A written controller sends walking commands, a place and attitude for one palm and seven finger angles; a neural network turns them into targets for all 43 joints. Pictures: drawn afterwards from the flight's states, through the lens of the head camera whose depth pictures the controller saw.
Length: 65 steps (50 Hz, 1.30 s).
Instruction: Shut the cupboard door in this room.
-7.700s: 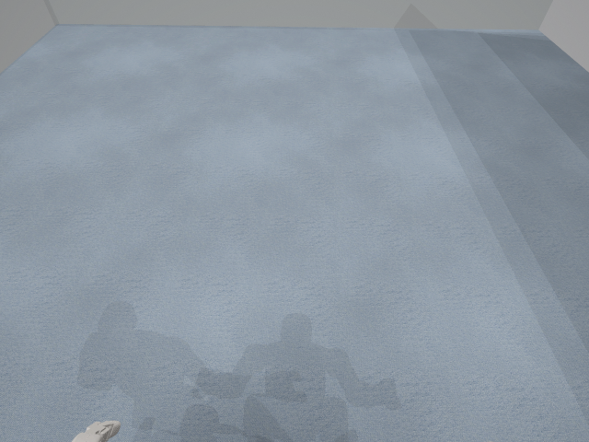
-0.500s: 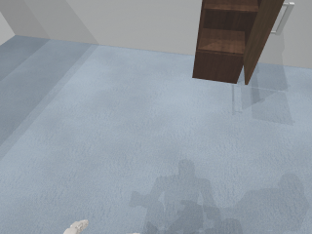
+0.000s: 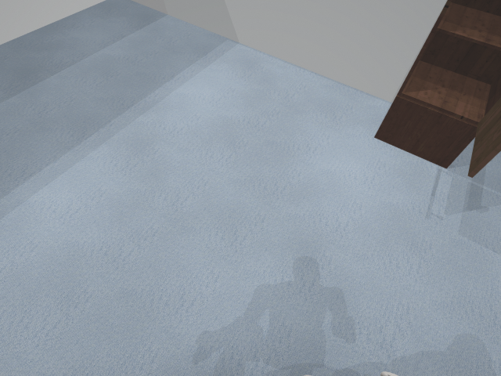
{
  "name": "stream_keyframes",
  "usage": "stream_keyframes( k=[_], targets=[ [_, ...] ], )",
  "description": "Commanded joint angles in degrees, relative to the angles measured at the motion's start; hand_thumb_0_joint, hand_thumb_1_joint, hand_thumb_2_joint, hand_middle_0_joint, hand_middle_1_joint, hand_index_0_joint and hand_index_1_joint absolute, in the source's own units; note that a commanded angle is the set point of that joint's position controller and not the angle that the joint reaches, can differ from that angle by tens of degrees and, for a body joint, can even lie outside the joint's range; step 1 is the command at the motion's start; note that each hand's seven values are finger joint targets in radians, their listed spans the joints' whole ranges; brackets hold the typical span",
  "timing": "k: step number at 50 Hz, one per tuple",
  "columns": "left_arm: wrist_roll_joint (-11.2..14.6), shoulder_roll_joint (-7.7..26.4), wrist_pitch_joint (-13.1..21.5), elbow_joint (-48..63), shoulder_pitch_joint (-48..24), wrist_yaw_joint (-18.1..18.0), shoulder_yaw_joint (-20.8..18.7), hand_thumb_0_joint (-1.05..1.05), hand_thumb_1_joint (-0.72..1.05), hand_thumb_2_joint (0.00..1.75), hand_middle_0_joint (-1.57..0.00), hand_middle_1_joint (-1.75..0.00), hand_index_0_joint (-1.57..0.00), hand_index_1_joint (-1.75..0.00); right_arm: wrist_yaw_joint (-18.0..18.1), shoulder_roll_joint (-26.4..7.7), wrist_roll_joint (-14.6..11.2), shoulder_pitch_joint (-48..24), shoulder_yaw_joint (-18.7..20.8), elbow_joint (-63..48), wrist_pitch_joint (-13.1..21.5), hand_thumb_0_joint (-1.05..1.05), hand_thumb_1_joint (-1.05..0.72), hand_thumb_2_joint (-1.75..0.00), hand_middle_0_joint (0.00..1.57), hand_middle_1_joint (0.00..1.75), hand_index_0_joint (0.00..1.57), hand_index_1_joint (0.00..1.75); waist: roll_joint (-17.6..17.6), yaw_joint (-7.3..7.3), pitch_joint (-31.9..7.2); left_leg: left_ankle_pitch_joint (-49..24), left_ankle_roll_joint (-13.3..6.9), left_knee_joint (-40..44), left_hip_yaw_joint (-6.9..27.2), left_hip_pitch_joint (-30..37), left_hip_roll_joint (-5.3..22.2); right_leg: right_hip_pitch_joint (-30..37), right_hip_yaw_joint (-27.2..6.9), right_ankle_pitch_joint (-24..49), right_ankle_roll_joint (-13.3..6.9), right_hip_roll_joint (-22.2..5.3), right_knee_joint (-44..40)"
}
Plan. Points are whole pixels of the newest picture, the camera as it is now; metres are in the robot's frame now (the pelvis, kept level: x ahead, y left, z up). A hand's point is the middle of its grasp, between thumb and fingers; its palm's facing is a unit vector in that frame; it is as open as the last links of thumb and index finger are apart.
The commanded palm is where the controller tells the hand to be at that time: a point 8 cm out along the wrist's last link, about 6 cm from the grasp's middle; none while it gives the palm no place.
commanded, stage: turn or walk to find it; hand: left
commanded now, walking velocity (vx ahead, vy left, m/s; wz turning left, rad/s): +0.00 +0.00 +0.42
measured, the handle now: out of the picture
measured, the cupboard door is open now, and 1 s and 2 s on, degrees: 91 91 91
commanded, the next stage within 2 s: none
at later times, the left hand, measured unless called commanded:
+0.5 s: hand out of the picture +0.06 +0.17 -0.13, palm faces +0.22 -0.93 -0.28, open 7.3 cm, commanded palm none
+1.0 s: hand out of the picture -0.06 +0.22 -0.16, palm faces +0.45 -0.86 -0.24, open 7.4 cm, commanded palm none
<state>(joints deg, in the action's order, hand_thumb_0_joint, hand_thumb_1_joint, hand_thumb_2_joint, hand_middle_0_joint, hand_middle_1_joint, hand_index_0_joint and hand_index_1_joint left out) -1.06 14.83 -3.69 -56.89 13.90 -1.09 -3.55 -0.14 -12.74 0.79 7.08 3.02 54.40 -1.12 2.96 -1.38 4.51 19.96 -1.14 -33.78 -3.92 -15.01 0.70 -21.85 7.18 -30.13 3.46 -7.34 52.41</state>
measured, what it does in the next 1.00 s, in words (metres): steps on the spot, turning left: right foot, then left foot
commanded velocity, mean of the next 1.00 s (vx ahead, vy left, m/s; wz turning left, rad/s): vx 0.00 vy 0.00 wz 0.42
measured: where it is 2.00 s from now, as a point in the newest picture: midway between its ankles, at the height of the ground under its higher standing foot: outside the picture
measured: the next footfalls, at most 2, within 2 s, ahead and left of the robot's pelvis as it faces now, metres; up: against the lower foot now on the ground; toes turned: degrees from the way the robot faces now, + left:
right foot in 0.32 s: +0.07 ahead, -0.13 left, +0.00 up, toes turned +4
left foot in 0.80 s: -0.02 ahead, +0.11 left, +0.00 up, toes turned +27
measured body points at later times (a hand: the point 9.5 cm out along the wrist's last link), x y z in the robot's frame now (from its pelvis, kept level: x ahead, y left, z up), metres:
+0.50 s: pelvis +0.01 -0.04 +0.01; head +0.05 -0.07 +0.46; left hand +0.05 +0.21 -0.11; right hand +0.11 -0.29 -0.16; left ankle -0.06 +0.09 -0.64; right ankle +0.03 -0.13 -0.73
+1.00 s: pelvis -0.02 +0.01 +0.01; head +0.00 +0.04 +0.46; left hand -0.09 +0.27 -0.14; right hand +0.17 -0.18 -0.12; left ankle -0.06 +0.09 -0.73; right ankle +0.02 -0.14 -0.65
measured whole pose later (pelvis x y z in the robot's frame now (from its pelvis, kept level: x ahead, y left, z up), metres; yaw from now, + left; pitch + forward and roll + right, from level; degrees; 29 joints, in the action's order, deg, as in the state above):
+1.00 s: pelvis -0.02 +0.01 +0.01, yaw +25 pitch +0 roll -1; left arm -0.9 15.0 -3.4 -56.2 11.9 -0.6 -3.7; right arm 0.5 -10.9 0.7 8.7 1.9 54.6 -0.8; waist 1.9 -1.1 4.0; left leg 14.6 -2.6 -27.5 -2.3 -12.9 -0.3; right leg -26.1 2.9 -24.3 4.6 -5.8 60.7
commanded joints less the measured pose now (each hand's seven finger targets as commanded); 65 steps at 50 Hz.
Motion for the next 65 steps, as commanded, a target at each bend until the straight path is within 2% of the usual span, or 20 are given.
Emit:
stream_keyframes(
  k=[1,10,14,15,17,18,20,22,32,37,38,40,42,47,55,60,62,63,64,65],
  targets=[
    [0.28,3.91,2.25,5.82,-3.15,0.35,-0.75,0.00,0.90,0.90,-0.20,-0.30,-0.20,-0.30,1.37,-10.65,0.35,3.99,1.96,-2.27,0.79,0.00,-0.90,-0.90,0.20,0.30,0.20,0.30,-12.32,2.59,-7.02,-44.74,-8.32,11.22,13.94,13.02,14.62,-10.47,-5.38,3.43,1.15,0.57,10.87],
    [0.49,3.06,2.13,7.87,-4.81,0.22,-0.22,0.00,0.90,0.90,-0.20,-0.30,-0.20,-0.30,0.89,-11.22,0.61,4.24,2.60,-3.36,0.33,0.00,-0.90,-0.90,0.20,0.30,0.20,0.30,-11.95,3.15,-6.13,-38.64,-8.57,11.09,17.18,9.14,12.60,-3.15,-4.67,4.54,1.31,3.57,-4.39],
    [0.67,3.34,3.11,7.33,-0.04,0.07,-0.39,0.00,0.90,0.90,-0.20,-0.30,-0.20,-0.30,0.70,-11.12,0.44,2.34,2.93,-4.26,-0.06,0.00,-0.90,-0.90,0.20,0.30,0.20,0.30,-11.29,0.65,-7.06,-33.72,-5.93,6.94,18.41,3.37,9.85,8.13,-3.23,14.31,0.45,5.20,-21.16],
    [0.47,4.74,3.74,6.92,2.35,-0.04,-0.68,0.00,0.90,0.90,-0.20,-0.30,-0.20,-0.30,0.48,-10.14,0.10,2.32,2.92,-4.35,0.00,0.00,-0.90,-0.90,0.20,0.30,0.20,0.30,-8.25,-0.52,-7.89,-27.11,-3.48,3.39,17.10,0.07,7.47,14.33,-4.38,21.01,0.11,3.46,-29.08],
    [-0.57,12.81,4.52,6.99,4.73,-0.67,-2.01,0.00,0.90,0.90,-0.20,-0.30,-0.20,-0.30,0.02,-4.59,-0.35,3.55,2.09,-6.36,-0.04,0.00,-0.90,-0.90,0.20,0.30,0.20,0.30,14.13,-1.50,-8.51,14.14,2.72,-17.75,5.84,-16.12,-4.33,22.13,-25.02,35.53,-9.91,-19.75,-34.21],
    [0.14,11.46,4.65,7.39,3.75,-0.77,-2.01,0.00,0.90,0.90,-0.20,-0.30,-0.20,-0.30,0.32,-7.10,0.24,3.70,2.68,-5.37,-1.11,0.00,-0.90,-0.90,0.20,0.30,0.20,0.30,15.02,-1.65,-8.18,14.74,2.40,-26.64,10.03,-14.58,-1.90,15.53,-25.50,31.30,-11.89,-19.72,-36.48],
    [0.16,8.01,4.15,8.74,-2.26,-0.92,-1.32,0.00,0.90,0.90,-0.20,-0.30,-0.20,-0.30,-0.35,-6.94,0.23,3.29,2.96,-3.75,-1.64,0.00,-0.90,-0.90,0.20,0.30,0.20,0.30,5.33,1.04,-2.68,7.52,2.68,-35.34,9.17,-16.04,0.09,9.95,-18.42,24.87,-11.47,-15.22,-36.51],
    [-0.01,5.94,4.52,9.26,-4.59,-0.78,-0.55,0.00,0.90,0.90,-0.20,-0.30,-0.20,-0.30,-0.91,-5.66,0.44,5.82,2.57,-2.14,-2.00,0.00,-0.90,-0.90,0.20,0.30,0.20,0.30,5.42,2.57,-2.92,2.24,3.95,-36.19,7.12,-15.34,0.73,10.42,-9.83,28.18,-9.64,-11.10,-34.99],
    [-0.67,8.65,4.08,5.39,2.33,-0.81,-1.45,0.00,0.90,0.90,-0.20,-0.30,-0.20,-0.30,-0.95,-3.85,-0.15,0.45,1.12,-2.53,-1.66,0.00,-0.90,-0.90,0.20,0.30,0.20,0.30,7.28,-1.19,-5.35,6.15,5.09,-16.31,1.09,-10.65,1.65,17.17,-4.42,38.54,-11.47,-13.28,-31.66],
    [-0.40,9.46,3.36,4.21,1.04,-0.60,-2.08,0.00,0.90,0.90,-0.20,-0.30,-0.20,-0.30,-0.61,-4.11,-0.25,4.25,0.87,-2.08,-0.51,0.00,-0.90,-0.90,0.20,0.30,0.20,0.30,7.48,1.03,-7.20,-2.19,3.56,2.25,-1.89,-0.17,1.07,14.29,-0.92,36.64,-8.24,-12.80,-24.61],
    [0.13,8.57,3.06,4.37,0.99,-0.48,-1.99,0.00,0.90,0.90,-0.20,-0.30,-0.20,-0.30,-0.71,-5.85,-0.12,6.49,1.24,-1.51,0.03,0.00,-0.90,-0.90,0.20,0.30,0.20,0.30,2.38,2.48,-8.65,-9.83,2.75,10.13,-0.47,6.72,2.27,10.32,1.34,32.52,-5.48,-11.23,-19.06],
    [0.26,2.92,2.32,7.76,-0.32,-0.03,-0.35,0.00,0.90,0.90,-0.20,-0.30,-0.20,-0.30,-0.35,-15.31,0.22,10.47,3.06,-1.66,0.25,0.00,-0.90,-0.90,0.20,0.30,0.20,0.30,-20.83,4.35,-8.41,-36.40,-7.35,15.26,23.08,14.29,22.67,-8.76,2.15,-6.96,0.69,-0.34,1.64],
    [0.04,3.60,1.40,7.30,-5.09,-0.41,-0.76,0.00,0.90,0.90,-0.20,-0.30,-0.20,-0.30,1.04,-13.12,0.46,9.45,2.69,-0.78,0.26,0.00,-0.90,-0.90,0.20,0.30,0.20,0.30,-17.92,4.87,-5.47,-31.58,-8.32,15.83,21.60,8.70,19.53,-10.49,-5.01,-2.79,0.36,-0.09,10.41],
    [0.29,3.65,1.88,4.70,-1.61,0.32,-0.79,0.00,0.90,0.90,-0.20,-0.30,-0.20,-0.30,1.26,-9.99,0.13,4.20,1.71,-2.48,1.11,0.00,-0.90,-0.90,0.20,0.30,0.20,0.30,-9.80,1.78,-6.56,-37.52,-7.76,14.02,13.04,10.45,13.37,-8.38,-5.54,6.73,1.54,0.67,10.59],
    [0.50,2.57,1.97,7.77,-6.04,0.00,-0.34,0.00,0.90,0.90,-0.20,-0.30,-0.20,-0.30,0.92,-10.33,0.57,6.58,2.70,-2.30,0.43,0.00,-0.90,-0.90,0.20,0.30,0.20,0.30,-11.36,3.56,-6.16,-33.66,-9.16,13.27,18.65,9.97,13.40,-4.99,-5.51,3.93,1.57,2.98,-1.89],
    [0.81,2.63,2.79,7.13,-1.36,-0.21,-0.47,0.00,0.90,0.90,-0.20,-0.30,-0.20,-0.30,0.64,-10.23,0.57,4.15,3.11,-3.26,-0.10,0.00,-0.90,-0.90,0.20,0.30,0.20,0.30,-11.29,1.07,-7.10,-29.83,-6.96,9.89,20.87,2.12,10.46,8.03,-3.99,11.81,0.40,5.58,-19.27],
    [0.23,5.95,3.87,6.55,2.58,-0.62,-1.14,0.00,0.90,0.90,-0.20,-0.30,-0.20,-0.30,0.20,-7.25,-0.19,4.46,2.89,-3.91,-0.02,0.00,-0.90,-0.90,0.20,0.30,0.20,0.30,-2.53,-0.65,-8.98,-15.25,-1.74,1.96,16.50,-7.33,4.66,20.72,-9.10,20.36,-1.24,-1.11,-33.06],
    [-0.55,10.70,4.28,6.69,3.12,-1.04,-2.05,0.00,0.90,0.90,-0.20,-0.30,-0.20,-0.30,-0.14,-3.53,-0.40,5.12,2.12,-5.22,0.04,0.00,-0.90,-0.90,0.20,0.30,0.20,0.30,12.66,-0.81,-8.03,5.11,2.34,-9.49,7.17,-17.60,-3.68,24.33,-23.24,24.61,-7.25,-15.40,-35.82],
    [-0.12,11.58,3.97,7.80,2.72,-0.97,-2.09,0.00,0.90,0.90,-0.20,-0.30,-0.20,-0.30,0.10,-5.73,0.15,3.52,2.90,-5.65,-0.79,0.00,-0.90,-0.90,0.20,0.30,0.20,0.30,11.87,-1.79,-7.18,13.73,2.57,-21.38,7.96,-16.48,-3.03,15.63,-25.43,23.43,-12.39,-21.11,-37.65],
    [-0.03,10.05,3.81,8.25,-0.22,-1.32,-2.35,0.00,0.90,0.90,-0.20,-0.30,-0.20,-0.30,0.05,-6.36,0.34,2.97,3.26,-5.41,-1.63,0.00,-0.90,-0.90,0.20,0.30,0.20,0.30,11.27,-0.60,-4.95,12.24,2.38,-28.96,9.48,-16.33,-1.85,10.73,-24.70,19.09,-13.11,-19.39,-38.82]
  ],
)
